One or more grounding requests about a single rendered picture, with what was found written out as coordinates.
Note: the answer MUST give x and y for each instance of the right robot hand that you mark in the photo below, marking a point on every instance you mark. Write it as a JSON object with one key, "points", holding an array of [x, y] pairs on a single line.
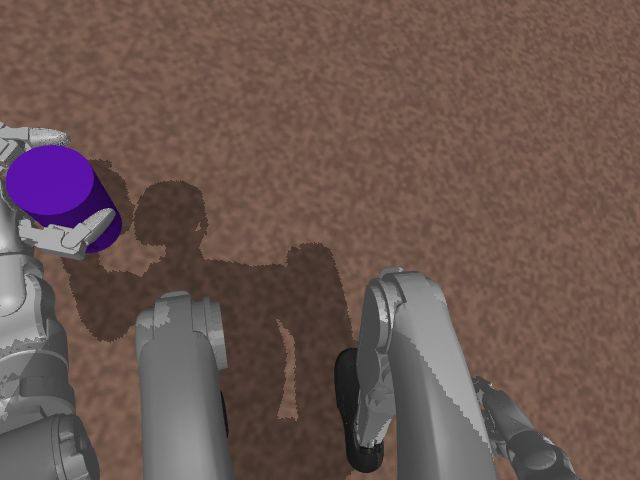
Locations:
{"points": [[503, 418]]}

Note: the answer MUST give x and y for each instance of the can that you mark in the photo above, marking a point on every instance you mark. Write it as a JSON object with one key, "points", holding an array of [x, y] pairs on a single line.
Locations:
{"points": [[57, 185]]}

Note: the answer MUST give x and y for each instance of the left robot arm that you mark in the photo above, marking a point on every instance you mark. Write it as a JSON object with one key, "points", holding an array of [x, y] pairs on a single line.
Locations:
{"points": [[41, 438]]}

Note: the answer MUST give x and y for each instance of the right robot foot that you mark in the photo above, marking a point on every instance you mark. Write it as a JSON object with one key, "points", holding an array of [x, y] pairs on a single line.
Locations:
{"points": [[347, 387]]}

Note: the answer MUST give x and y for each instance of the left robot hand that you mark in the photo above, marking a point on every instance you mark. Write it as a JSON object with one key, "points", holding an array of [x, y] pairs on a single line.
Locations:
{"points": [[18, 233]]}

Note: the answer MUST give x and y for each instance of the right robot arm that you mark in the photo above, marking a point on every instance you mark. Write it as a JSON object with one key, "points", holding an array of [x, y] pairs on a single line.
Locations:
{"points": [[534, 456]]}

